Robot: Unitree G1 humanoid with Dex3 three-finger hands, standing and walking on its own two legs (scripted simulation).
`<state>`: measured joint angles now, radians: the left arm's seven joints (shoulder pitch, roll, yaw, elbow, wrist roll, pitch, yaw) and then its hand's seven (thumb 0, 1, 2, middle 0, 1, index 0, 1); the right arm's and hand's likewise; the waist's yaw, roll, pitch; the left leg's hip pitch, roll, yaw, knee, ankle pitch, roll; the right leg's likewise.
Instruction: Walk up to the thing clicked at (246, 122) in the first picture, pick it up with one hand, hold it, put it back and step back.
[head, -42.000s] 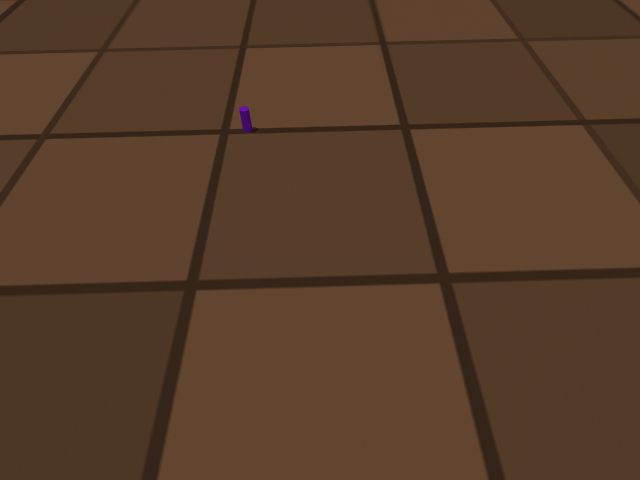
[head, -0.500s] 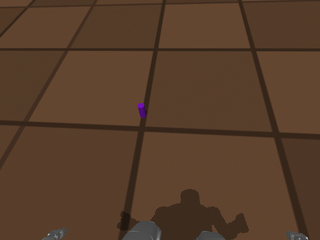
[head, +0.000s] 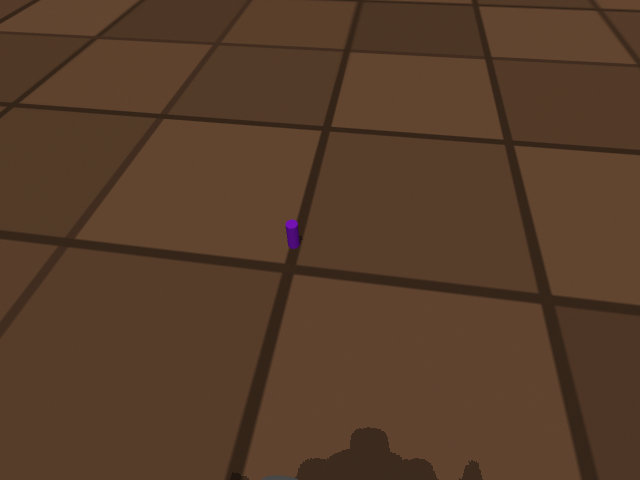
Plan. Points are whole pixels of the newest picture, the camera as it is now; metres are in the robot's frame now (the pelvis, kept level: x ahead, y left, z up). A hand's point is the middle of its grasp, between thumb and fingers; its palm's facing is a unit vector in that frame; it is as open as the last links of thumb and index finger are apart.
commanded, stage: step back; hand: left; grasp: from above
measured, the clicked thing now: (292, 234) +1.07 +0.21 -0.70
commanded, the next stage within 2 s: stand in 0.60 s
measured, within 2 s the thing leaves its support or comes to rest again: neither
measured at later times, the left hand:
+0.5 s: hand (147, 473) +0.15 +0.28 -0.14, palm faces -0.01 -0.92 -0.38, open 7.4 cm
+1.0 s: hand (159, 457) +0.16 +0.26 -0.14, palm faces -0.01 -0.95 -0.32, open 7.4 cm
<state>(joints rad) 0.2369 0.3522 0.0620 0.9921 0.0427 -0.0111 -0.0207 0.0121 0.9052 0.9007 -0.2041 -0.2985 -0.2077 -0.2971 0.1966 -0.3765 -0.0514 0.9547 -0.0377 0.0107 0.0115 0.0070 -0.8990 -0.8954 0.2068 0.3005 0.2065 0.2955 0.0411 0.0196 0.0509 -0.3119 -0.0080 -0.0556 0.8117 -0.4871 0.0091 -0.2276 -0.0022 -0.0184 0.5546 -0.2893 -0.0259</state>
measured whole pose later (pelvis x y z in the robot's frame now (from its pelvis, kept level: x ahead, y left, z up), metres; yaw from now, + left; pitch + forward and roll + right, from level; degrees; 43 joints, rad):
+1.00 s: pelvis +0.06 +0.02 +0.02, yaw +0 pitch -4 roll +0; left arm 0.05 0.34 0.01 1.11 0.01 -0.01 -0.01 0.01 0.91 0.90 -0.20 -0.30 -0.21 -0.30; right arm 0.06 -0.35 -0.01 1.11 -0.01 -0.02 0.00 0.01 -0.90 -0.90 0.21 0.30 0.21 0.30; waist 0.00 -0.01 0.07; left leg -0.06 0.02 0.02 0.34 -0.22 -0.01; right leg -0.12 -0.02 -0.01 0.36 -0.18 0.02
